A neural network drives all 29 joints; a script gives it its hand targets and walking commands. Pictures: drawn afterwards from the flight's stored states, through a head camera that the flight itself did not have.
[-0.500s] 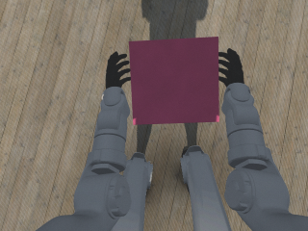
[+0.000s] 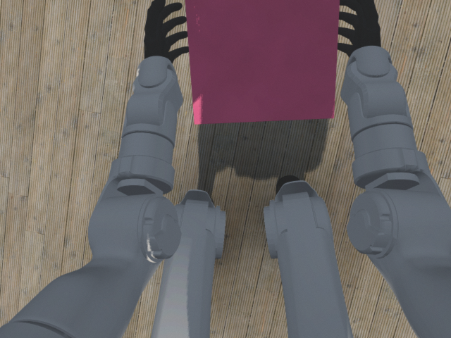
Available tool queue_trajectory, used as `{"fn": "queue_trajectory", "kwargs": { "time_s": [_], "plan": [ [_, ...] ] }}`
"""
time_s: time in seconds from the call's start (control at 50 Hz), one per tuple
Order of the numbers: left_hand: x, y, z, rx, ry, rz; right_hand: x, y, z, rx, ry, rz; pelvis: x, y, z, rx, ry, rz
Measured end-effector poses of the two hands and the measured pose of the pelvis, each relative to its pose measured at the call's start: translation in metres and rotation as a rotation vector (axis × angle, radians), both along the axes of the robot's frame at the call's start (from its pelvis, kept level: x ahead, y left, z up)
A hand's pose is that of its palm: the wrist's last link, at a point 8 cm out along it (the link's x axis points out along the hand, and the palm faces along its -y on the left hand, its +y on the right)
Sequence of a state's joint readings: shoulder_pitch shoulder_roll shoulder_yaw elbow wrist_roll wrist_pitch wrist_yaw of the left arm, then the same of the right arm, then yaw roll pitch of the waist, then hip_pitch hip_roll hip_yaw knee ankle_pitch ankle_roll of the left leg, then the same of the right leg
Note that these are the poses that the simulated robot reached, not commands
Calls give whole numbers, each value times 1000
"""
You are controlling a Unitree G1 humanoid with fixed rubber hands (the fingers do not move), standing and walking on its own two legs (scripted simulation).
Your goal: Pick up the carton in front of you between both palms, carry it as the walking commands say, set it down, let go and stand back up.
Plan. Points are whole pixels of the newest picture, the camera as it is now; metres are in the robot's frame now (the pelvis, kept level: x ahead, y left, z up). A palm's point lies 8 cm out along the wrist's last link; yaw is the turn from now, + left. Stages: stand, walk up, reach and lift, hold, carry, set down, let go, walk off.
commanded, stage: set down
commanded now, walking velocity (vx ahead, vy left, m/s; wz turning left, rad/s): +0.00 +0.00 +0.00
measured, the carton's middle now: (256, 62) +0.52 -0.08 -0.25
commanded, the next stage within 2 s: none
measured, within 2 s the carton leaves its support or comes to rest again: rests again in 0.34 s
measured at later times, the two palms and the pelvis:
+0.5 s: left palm (171, 59) +0.54 +0.06 -0.19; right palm (355, 52) +0.49 -0.23 -0.19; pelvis +0.01 +0.02 -0.04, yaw +0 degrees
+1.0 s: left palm (167, 57) +0.54 +0.07 -0.20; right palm (354, 44) +0.51 -0.23 -0.20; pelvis +0.01 +0.00 -0.04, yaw +0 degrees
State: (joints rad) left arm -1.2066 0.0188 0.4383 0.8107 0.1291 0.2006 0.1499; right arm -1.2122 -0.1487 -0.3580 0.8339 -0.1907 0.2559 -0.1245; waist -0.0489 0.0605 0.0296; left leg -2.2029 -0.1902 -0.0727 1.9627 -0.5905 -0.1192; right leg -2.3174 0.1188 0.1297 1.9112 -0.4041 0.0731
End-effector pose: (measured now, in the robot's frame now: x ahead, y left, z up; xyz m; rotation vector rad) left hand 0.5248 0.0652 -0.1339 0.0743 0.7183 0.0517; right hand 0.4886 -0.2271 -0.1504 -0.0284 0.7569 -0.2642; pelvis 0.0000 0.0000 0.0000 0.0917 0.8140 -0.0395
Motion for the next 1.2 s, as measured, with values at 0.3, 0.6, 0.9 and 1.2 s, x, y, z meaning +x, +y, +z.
{"fn": "queue_trajectory", "kwargs": {
  "time_s": [0.3, 0.6, 0.9, 1.2],
  "plan": [
    [12, 4, -52, -58, 7, 0, 26, 5, -30, -8, 15, 32, 14, 6, -30, -50, -31, 45],
    [13, -1, -53, -44, 18, -60, 9, -5, -37, 30, 9, 33, 7, 16, -38, -61, -83, 57],
    [21, 5, -64, -61, 13, -86, 22, -8, -49, 48, 1, 64, 10, 5, -40, -48, -77, 56],
    [22, 9, -67, -71, -10, -135, 21, -9, -51, 46, -17, 76, 7, 8, -47, -58, -108, 55]
  ]
}}
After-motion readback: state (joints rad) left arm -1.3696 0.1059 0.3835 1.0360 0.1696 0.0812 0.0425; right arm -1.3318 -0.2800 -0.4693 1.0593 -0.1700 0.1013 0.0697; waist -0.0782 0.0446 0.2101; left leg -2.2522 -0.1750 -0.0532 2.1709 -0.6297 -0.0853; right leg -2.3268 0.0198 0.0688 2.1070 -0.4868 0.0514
